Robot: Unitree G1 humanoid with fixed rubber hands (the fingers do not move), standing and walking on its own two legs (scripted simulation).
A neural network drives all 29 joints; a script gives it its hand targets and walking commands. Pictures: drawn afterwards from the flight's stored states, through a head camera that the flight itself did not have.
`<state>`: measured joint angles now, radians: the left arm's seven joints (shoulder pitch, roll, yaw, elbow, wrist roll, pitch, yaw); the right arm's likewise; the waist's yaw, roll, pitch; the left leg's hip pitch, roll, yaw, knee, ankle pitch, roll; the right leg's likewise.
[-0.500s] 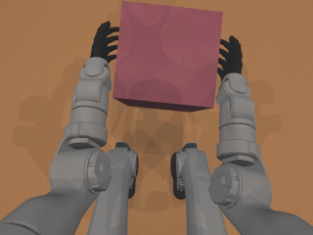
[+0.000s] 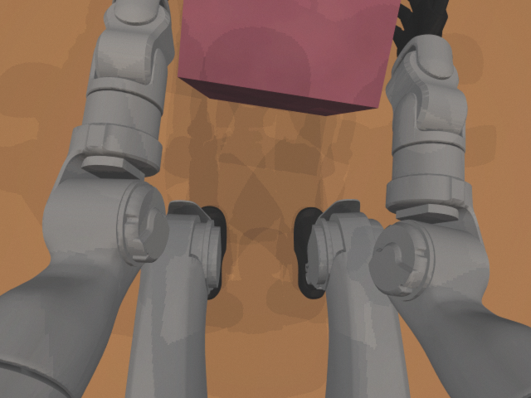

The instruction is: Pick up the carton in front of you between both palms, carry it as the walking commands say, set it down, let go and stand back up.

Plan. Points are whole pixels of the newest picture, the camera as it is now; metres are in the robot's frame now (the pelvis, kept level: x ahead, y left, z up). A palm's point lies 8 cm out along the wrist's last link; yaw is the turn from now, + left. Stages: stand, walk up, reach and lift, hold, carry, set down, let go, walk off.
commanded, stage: set down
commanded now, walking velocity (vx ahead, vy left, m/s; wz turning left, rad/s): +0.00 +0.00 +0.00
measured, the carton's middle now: (283, 25) +0.55 -0.02 -0.22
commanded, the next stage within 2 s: none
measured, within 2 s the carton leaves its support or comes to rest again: rests again in 0.56 s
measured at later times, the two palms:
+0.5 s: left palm (168, 0) +0.57 +0.13 -0.22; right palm (395, 37) +0.53 -0.17 -0.21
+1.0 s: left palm (171, 4) +0.56 +0.13 -0.22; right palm (400, 41) +0.53 -0.18 -0.22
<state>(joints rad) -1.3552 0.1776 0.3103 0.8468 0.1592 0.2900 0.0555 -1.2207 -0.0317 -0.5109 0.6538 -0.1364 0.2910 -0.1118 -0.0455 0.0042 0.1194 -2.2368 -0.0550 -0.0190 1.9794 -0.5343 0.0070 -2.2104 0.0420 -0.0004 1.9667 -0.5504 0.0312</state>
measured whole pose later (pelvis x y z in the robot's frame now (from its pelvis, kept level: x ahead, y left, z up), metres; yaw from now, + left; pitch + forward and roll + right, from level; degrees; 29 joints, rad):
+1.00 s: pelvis +0.00 +0.00 -0.07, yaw -1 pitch +35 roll -3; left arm -1.53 0.28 0.28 1.05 0.11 0.21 -0.04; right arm -1.42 -0.20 -0.46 0.96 -0.05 0.20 -0.03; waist -0.04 -0.03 0.39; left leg -2.26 -0.04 -0.01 2.25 -0.60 0.02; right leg -2.23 0.08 0.00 2.22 -0.60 0.05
